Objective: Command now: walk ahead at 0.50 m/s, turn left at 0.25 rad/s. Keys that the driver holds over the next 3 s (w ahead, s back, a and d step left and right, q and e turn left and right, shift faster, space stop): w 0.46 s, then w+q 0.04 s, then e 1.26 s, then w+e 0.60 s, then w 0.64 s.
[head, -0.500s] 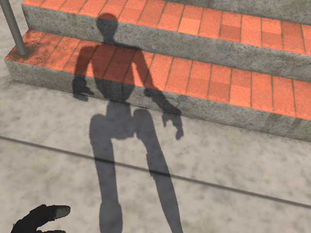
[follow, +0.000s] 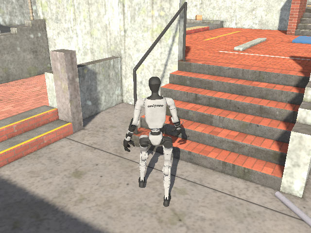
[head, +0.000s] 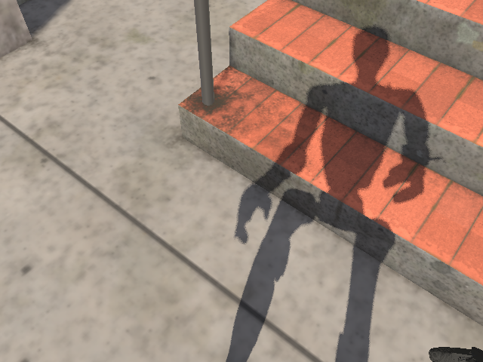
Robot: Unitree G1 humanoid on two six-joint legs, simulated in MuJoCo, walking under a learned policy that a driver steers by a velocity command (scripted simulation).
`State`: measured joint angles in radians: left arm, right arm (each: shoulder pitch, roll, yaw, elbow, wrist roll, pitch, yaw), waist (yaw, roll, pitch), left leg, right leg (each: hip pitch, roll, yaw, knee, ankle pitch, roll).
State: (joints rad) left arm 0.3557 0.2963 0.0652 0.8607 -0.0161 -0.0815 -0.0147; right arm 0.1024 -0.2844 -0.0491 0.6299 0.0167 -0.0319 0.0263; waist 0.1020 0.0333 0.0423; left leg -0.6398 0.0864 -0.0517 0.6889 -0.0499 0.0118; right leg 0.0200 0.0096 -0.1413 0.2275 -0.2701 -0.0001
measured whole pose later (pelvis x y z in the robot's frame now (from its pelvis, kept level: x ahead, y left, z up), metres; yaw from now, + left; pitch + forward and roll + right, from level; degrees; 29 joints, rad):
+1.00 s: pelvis +0.46 +0.03 +0.00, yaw -10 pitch +2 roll +0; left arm 0.18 0.33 0.07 0.77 -0.01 0.02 0.02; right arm 0.11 -0.30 -0.04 0.74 0.00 -0.01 -0.04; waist 0.04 0.00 0.04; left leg -0.47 -0.01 -0.12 0.69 -0.28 -0.08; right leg -0.35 0.09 0.14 0.45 -0.13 -0.04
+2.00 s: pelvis +0.52 +0.01 +0.00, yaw -46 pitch +2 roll +1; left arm 0.19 0.32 0.06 0.66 -0.01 0.02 0.02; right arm 0.19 -0.30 -0.06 0.75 -0.02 -0.06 -0.02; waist 0.00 -0.04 -0.01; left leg -0.24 -0.03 -0.02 0.47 -0.25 0.02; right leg -0.39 0.09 0.16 0.78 -0.44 -0.03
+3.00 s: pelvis +0.72 -0.39 +0.05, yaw -65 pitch +2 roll +1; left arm 0.38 0.22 0.02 0.95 -0.01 -0.03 0.00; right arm 0.12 -0.16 0.06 0.59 -0.04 -0.08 0.00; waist -0.04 -0.01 -0.01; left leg -0.77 0.01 0.14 1.21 -0.48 0.10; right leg -0.19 0.09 0.20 1.04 -0.20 -0.08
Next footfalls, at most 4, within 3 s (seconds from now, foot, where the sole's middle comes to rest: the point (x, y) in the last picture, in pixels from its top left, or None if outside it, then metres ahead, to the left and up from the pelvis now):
0.10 left None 0.23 0.14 -0.78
0.62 right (302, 335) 0.54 -0.08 -0.78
1.06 left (223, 311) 0.59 0.14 -0.78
1.48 right None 0.47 -0.10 -0.78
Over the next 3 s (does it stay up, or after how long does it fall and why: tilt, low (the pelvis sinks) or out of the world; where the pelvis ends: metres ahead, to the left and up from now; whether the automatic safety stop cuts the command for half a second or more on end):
stays up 0.72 -0.39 0.05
